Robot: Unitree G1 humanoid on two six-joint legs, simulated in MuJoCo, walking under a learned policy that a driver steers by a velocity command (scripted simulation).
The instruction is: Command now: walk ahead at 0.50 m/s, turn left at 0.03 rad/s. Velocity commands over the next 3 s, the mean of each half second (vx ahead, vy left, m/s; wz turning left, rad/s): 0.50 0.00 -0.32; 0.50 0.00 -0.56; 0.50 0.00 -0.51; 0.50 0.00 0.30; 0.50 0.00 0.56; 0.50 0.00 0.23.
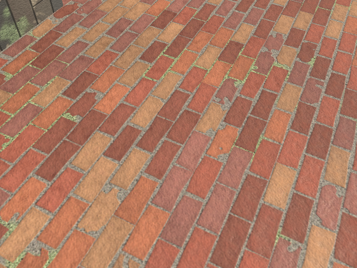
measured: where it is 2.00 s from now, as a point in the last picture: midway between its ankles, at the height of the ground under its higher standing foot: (281, 158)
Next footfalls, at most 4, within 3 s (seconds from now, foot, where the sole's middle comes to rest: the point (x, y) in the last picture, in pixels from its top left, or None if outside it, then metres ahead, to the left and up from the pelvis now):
0.26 right None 0.31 -0.12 -0.78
0.76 left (182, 225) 0.63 -0.03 -0.78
1.28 right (262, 200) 0.74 -0.36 -0.78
1.84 left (270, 137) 1.07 -0.46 -0.78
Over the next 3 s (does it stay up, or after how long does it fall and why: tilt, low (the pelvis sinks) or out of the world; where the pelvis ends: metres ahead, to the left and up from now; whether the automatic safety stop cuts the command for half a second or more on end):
stays up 1.46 -0.65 0.00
